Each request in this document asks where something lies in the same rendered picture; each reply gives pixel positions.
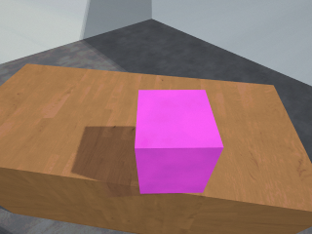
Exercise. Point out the pedestal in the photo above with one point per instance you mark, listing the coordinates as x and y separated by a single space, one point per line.
67 153

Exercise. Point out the carton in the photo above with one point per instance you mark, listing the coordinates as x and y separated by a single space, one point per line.
177 141

